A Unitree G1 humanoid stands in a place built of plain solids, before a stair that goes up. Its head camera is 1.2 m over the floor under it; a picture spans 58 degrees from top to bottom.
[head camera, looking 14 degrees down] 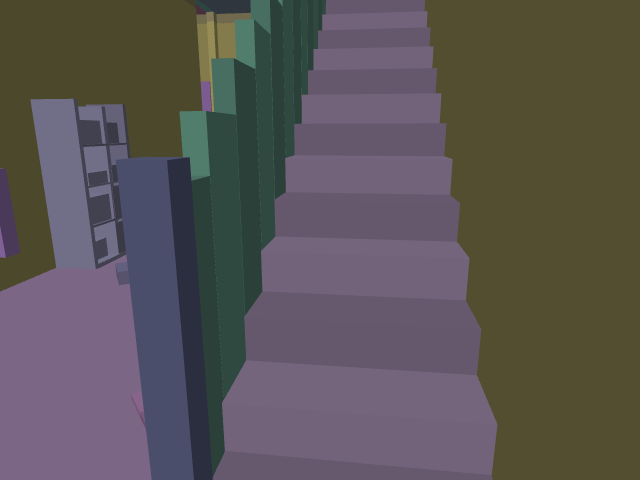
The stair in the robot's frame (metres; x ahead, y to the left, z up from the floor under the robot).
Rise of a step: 0.18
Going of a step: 0.27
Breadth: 0.85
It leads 7 degrees to the right of straight ahead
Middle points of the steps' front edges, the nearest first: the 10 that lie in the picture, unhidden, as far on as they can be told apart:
1.17 -0.11 0.36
1.43 -0.14 0.54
1.70 -0.17 0.71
1.97 -0.21 0.89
2.24 -0.24 1.07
2.51 -0.27 1.25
2.77 -0.31 1.43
3.04 -0.34 1.60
3.31 -0.37 1.78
3.58 -0.41 1.96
